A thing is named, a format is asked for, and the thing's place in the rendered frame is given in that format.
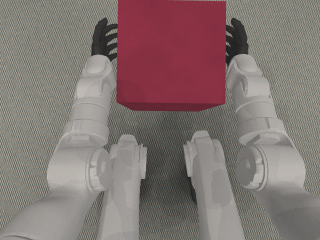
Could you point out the right robot shin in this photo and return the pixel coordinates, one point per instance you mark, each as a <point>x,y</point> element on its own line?
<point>217,145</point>

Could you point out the carton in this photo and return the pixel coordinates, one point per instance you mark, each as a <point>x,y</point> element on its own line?
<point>171,55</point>

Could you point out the robot right foot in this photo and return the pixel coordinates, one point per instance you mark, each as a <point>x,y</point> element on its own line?
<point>193,193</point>

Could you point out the robot left forearm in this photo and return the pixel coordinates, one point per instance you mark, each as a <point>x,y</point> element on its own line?
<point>88,121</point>

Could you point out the left robot hand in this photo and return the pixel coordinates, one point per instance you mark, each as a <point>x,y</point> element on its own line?
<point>100,40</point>

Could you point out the robot right forearm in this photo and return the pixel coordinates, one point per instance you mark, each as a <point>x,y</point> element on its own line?
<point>253,104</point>

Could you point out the right robot hand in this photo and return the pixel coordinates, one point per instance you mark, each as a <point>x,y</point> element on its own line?
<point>238,41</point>

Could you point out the right robot upper arm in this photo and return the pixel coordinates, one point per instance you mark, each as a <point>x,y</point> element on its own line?
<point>275,175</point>

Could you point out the left robot upper arm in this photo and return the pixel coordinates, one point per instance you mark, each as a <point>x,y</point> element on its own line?
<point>76,176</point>

